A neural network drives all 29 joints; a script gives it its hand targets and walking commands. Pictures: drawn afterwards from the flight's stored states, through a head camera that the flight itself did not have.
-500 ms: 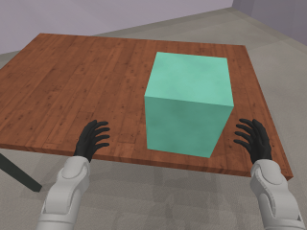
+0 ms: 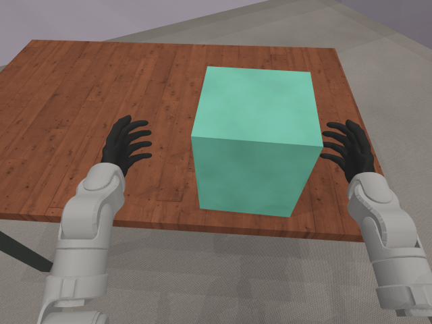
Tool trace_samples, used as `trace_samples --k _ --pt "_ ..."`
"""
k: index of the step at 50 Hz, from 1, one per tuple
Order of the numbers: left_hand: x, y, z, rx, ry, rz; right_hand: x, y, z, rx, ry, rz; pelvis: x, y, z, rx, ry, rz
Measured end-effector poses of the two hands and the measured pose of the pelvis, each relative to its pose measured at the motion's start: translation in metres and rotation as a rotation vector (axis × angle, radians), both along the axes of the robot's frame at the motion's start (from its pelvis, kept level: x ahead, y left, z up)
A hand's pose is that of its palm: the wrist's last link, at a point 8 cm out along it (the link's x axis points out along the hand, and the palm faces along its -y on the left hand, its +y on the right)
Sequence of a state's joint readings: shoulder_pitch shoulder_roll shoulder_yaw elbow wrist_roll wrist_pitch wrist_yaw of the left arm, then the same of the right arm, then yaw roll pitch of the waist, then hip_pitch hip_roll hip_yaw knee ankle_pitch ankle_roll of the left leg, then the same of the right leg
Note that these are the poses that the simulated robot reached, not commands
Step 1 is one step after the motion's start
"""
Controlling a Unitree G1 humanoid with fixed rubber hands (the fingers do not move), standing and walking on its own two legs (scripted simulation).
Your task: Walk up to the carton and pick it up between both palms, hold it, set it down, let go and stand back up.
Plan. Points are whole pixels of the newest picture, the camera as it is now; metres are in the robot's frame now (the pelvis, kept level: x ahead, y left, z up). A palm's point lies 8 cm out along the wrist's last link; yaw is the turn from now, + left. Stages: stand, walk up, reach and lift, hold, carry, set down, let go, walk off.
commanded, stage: reach and lift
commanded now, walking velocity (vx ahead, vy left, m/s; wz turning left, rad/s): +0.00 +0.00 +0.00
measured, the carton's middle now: (250, 145) +0.45 -0.07 +0.03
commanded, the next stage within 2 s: none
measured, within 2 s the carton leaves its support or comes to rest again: neither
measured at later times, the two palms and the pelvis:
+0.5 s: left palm (119, 111) +0.42 +0.17 +0.17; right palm (363, 125) +0.39 -0.24 +0.15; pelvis +0.00 +0.00 +0.00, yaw +0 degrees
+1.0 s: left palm (126, 83) +0.45 +0.16 +0.20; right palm (368, 93) +0.42 -0.24 +0.19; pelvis -0.01 -0.01 +0.00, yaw +1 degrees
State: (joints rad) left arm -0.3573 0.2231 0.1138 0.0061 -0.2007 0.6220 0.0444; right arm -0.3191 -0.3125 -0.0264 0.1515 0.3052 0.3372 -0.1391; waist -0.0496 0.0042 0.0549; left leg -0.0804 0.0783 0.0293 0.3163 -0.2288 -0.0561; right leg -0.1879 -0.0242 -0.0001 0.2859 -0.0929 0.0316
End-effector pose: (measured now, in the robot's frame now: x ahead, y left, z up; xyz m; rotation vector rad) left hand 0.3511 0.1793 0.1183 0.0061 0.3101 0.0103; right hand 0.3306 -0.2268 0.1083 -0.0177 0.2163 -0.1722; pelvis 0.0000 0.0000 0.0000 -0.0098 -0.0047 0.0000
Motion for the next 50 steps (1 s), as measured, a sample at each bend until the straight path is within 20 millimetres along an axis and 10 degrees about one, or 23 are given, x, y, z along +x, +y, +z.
trace_samples --k 50 --pt "0.102 -0.022 0.082 0.072 -0.019 0.019 0.092 -0.017 0.081 0.048 0.038 -0.065 -0.014 -0.006 -0.004 -0.003 0.117 0.020"
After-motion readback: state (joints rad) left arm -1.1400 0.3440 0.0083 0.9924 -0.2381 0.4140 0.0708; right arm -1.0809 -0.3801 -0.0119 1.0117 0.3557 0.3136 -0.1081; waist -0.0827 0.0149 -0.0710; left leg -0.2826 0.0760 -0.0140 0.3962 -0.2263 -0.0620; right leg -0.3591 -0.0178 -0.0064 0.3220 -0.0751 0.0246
